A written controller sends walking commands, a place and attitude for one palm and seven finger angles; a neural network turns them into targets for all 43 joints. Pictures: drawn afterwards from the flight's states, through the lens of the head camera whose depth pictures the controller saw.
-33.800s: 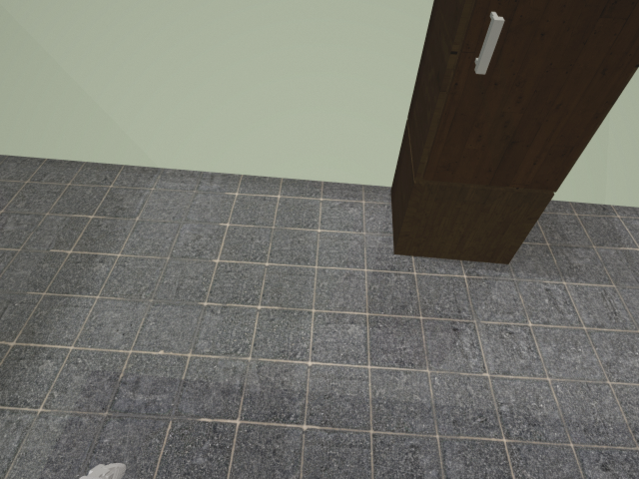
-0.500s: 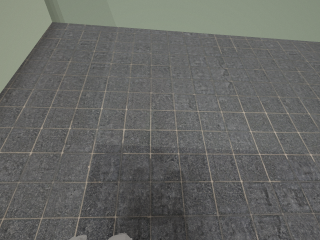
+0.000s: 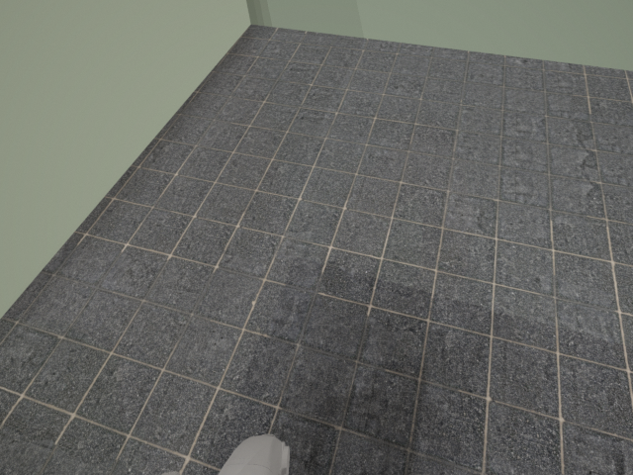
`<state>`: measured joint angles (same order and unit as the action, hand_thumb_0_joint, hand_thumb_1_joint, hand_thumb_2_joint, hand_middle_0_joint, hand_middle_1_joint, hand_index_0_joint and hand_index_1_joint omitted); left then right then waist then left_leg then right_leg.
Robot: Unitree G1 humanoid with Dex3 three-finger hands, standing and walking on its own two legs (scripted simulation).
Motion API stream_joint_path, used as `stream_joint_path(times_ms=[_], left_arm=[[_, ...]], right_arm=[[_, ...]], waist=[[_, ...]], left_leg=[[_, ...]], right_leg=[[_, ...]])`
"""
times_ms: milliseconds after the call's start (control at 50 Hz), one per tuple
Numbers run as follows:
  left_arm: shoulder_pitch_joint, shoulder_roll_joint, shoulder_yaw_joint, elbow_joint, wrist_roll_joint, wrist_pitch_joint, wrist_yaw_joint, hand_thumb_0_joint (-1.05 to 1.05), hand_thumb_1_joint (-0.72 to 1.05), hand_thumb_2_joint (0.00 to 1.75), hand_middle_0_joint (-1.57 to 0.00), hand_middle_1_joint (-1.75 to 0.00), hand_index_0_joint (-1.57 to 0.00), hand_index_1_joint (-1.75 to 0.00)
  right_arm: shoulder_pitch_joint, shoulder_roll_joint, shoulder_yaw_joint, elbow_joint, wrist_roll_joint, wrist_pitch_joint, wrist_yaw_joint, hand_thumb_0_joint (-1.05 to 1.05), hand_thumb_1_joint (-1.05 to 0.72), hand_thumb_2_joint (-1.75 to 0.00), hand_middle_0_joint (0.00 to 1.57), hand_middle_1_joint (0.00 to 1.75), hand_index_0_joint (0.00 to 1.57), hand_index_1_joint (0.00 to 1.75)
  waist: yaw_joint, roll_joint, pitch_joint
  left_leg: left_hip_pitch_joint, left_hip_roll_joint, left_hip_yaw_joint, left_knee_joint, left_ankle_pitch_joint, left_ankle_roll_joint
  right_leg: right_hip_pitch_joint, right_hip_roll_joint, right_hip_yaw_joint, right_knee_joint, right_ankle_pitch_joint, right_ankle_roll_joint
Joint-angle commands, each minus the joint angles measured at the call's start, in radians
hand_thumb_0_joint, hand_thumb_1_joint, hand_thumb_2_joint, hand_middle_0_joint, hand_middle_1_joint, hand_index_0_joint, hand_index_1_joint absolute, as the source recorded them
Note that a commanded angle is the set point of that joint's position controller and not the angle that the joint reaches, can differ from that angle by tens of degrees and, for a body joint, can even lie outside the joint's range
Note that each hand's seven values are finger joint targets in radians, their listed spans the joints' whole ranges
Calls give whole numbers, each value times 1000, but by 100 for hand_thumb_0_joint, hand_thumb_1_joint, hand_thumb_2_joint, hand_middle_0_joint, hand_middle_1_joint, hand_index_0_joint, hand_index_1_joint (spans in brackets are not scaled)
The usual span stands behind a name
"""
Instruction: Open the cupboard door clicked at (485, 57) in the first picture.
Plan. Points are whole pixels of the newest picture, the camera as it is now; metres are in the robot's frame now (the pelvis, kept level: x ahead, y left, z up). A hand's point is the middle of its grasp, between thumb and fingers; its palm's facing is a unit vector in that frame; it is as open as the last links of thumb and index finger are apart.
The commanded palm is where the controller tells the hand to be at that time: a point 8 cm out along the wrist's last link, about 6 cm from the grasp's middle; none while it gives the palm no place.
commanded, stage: turn to face it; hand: left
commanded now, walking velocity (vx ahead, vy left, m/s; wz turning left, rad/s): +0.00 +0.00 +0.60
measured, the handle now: out of the picture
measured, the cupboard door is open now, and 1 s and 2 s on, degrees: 40 40 40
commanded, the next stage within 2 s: none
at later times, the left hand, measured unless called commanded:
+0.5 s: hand out of the picture +0.05 +0.25 -0.17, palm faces +0.32 -0.91 -0.27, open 7.4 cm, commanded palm none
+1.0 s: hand out of the picture -0.02 +0.19 -0.17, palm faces +0.60 -0.76 -0.25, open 7.3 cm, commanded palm none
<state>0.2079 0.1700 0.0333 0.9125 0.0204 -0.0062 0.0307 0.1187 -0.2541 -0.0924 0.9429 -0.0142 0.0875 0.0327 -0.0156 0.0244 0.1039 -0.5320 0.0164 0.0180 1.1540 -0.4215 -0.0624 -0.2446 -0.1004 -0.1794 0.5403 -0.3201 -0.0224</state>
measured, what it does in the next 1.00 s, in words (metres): steps on the spot, turning left: left foot, then right foot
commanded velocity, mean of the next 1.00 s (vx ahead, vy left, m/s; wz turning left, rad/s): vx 0.00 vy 0.00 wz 0.60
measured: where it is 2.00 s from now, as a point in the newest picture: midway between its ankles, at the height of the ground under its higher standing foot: outside the picture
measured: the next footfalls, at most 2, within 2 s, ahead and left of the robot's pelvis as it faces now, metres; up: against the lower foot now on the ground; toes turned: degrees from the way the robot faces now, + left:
left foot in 0.24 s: +0.02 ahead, +0.13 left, +0.00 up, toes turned +17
right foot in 0.62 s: +0.12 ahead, -0.10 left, +0.00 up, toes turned +17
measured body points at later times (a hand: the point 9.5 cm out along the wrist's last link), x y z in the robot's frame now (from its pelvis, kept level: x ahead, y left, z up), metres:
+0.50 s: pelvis +0.02 +0.02 +0.00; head +0.08 +0.04 +0.44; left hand +0.03 +0.30 -0.15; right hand +0.19 -0.20 -0.15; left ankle -0.02 +0.12 -0.74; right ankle +0.06 -0.13 -0.68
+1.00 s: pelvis +0.05 -0.01 -0.01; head +0.10 +0.03 +0.44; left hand -0.05 +0.23 -0.15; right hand +0.28 -0.16 -0.15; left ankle -0.02 +0.09 -0.71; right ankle +0.08 -0.11 -0.74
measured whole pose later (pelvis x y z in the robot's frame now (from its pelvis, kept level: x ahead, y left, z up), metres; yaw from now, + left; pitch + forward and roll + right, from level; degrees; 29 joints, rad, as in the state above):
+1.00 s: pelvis +0.05 -0.01 -0.01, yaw +37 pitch +1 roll +2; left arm 0.21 0.21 0.05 0.91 0.03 0.00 0.02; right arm 0.10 -0.23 -0.08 0.94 -0.01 0.08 0.04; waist 0.00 -0.03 0.12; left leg -0.38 0.03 0.10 0.77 -0.43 -0.04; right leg -0.22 -0.18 -0.31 0.59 -0.37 0.01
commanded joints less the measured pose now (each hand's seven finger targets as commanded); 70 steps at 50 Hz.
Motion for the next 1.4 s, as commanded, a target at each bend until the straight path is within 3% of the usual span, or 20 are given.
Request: stream_joint_path(times_ms=[0, 120, 160, 180, 200, 220, 280, 340, 540, 560, 600, 640, 700, 900, 980, 1000, 1020, 1040, 1180, 1380], left_arm=[[92, 200, 56, -46, 4, -20, 7, 0, 90, 90, -20, -30, -20, -30], [107, 238, 76, -28, 11, -13, 1, 0, 90, 90, -20, -30, -20, -30], [81, 246, 82, -31, 5, -14, -5, 0, 90, 90, -20, -30, -20, -30], [57, 238, 79, -37, -3, -13, -11, 0, 90, 90, -20, -30, -20, -30], [38, 173, 69, -82, -12, -8, -22, 0, 90, 90, -20, -30, -20, -30], [-26, 150, 50, -127, -4, 5, -15, 0, 90, 90, -20, -30, -20, -30], [-70, 154, 61, -84, -1, 27, -12, 0, 90, 90, -20, -30, -20, -30], [-18, 140, 62, -51, 2, 31, -22, 0, 90, 90, -20, -30, -20, -30], [0, 122, 55, -83, -10, 11, -17, 0, 90, 90, -20, -30, -20, -30], [46, 143, 60, -73, -9, -1, -14, 0, 90, 90, -20, -30, -20, -30], [115, 302, 87, -63, 13, -16, 2, 0, 90, 90, -20, -30, -20, -30], [48, 235, 66, -72, -1, -16, 10, 0, 90, 90, -20, -30, -20, -30], [-51, 166, 47, -101, -1, -14, 10, 0, 90, 90, -20, -30, -20, -30], [58, 226, 75, -56, 12, -10, 5, 0, 90, 90, -20, -30, -20, -30], [40, 240, 83, -50, 6, -5, -8, 0, 90, 90, -20, -30, -20, -30], [22, 232, 82, -62, -3, -3, -13, 0, 90, 90, -20, -30, -20, -30], [12, 159, 69, -107, -11, 2, -24, 0, 90, 90, -20, -30, -20, -30], [-62, 149, 52, -146, 0, 15, -15, 0, 90, 90, -20, -30, -20, -30], [-18, 146, 62, -55, 3, 34, -23, 0, 90, 90, -20, -30, -20, -30], [-25, 123, 53, -95, -9, 18, -14, 0, 90, 90, -20, -30, -20, -30]], right_arm=[[-78, -24, 11, -87, 2, -30, 2, 0, -90, -90, 20, 30, 20, 30], [-90, -19, 18, -103, 6, -45, 3, 0, -90, -90, 20, 30, 20, 30], [-15, -45, 10, -93, 1, -53, -1, 0, -90, -90, 20, 30, 20, 30], [60, -88, -4, -78, -5, -59, -1, 0, -90, -90, 20, 30, 20, 30], [139, -220, -38, -68, -15, -68, -10, 0, -90, -90, 20, 30, 20, 30], [199, -274, -46, -49, -4, -56, -17, 0, -90, -90, 20, 30, 20, 30], [63, -189, -28, -81, -8, -63, -43, 0, -90, -90, 20, 30, 20, 30], [35, -161, -14, -89, -8, -77, -46, 0, -90, -90, 20, 30, 20, 30], [12, -163, -31, -98, -11, -62, -40, 0, -90, -90, 20, 30, 20, 30], [1, -150, -29, -103, -4, -63, -38, 0, -90, -90, 20, 30, 20, 30], [29, -50, -16, -131, 9, -66, -26, 0, -90, -90, 20, 30, 20, 30], [20, -83, -22, -96, 0, -47, -28, 0, -90, -90, 20, 30, 20, 30], [32, -44, -8, -62, 0, -29, -7, 0, -90, -90, 20, 30, 20, 30], [-58, -11, 12, -85, 5, -36, 5, 0, -90, -90, 20, 30, 20, 30], [13, -46, 3, -89, -1, -48, 2, 0, -90, -90, 20, 30, 20, 30], [101, -100, -12, -68, -5, -57, 0, 0, -90, -90, 20, 30, 20, 30], [170, -232, -45, -64, -16, -67, -8, 0, -90, -90, 20, 30, 20, 30], [225, -277, -48, -44, -7, -58, -18, 0, -90, -90, 20, 30, 20, 30], [50, -162, -10, -91, -7, -80, -47, 0, -90, -90, 20, 30, 20, 30], [42, -164, -31, -90, -13, -61, -40, 0, -90, -90, 20, 30, 20, 30]], waist=[[48, -188, -150], [59, -243, -162], [9, -193, -196], [-40, -99, -240], [-85, 214, -283], [-104, 254, -282], [-42, 189, -161], [2, 100, -143], [30, 150, -167], [57, 101, -182], [87, -337, -222], [51, -306, -167], [-6, -207, -122], [53, -231, -133], [4, -195, -162], [-55, -73, -220], [-91, 260, -262], [-110, 239, -257], [6, 89, -153], [11, 137, -170]], left_leg=[[-36, 16, 46, -165, -17, -10], [106, 0, 117, -438, -20, 25], [270, -19, 137, -613, 108, 42], [454, 23, 90, -724, 291, 67], [660, 312, -296, -740, 691, 212], [639, 444, -374, -747, 925, 315], [423, 303, -256, -781, 636, 253], [416, 223, -172, -779, 708, 216], [288, 169, -261, -681, 612, 189], [225, 132, -247, -622, 526, 150], [-77, -97, -17, -186, -220, 20], [-78, -13, -91, 110, -162, 18], [-55, 21, -43, 118, 8, -4], [68, 15, 88, -342, -44, 12], [276, -9, 120, -594, 106, 40], [452, 37, 56, -707, 280, 73], [630, 338, -365, -753, 670, 224], [585, 438, -415, -765, 815, 313], [402, 215, -201, -801, 608, 218], [317, 177, -323, -718, 589, 215]], right_leg=[[263, -248, 88, -114, 715, -67], [249, -293, 41, -45, 734, -69], [173, -279, -16, 65, 697, -25], [55, -252, -49, 227, 593, 20], [-270, -97, -66, 477, -48, 101], [-367, -42, 55, 605, -359, 106], [-377, -47, 176, 664, -181, 111], [-344, -16, 166, 613, -87, 119], [-19, 89, 111, 66, 9, 95], [103, 65, 121, -83, 128, 87], [329, -392, 518, -210, 475, -94], [191, -353, 448, -188, 523, -136], [126, -235, 167, -169, 536, -68], [211, -294, 43, -102, 616, -80], [110, -284, -20, 42, 536, -21], [3, -253, -56, 210, 443, 25], [-312, -84, -65, 477, -188, 109], [-367, -41, 72, 594, -381, 101], [-325, -16, 175, 604, -69, 115], [-80, 89, 135, 143, -62, 96]])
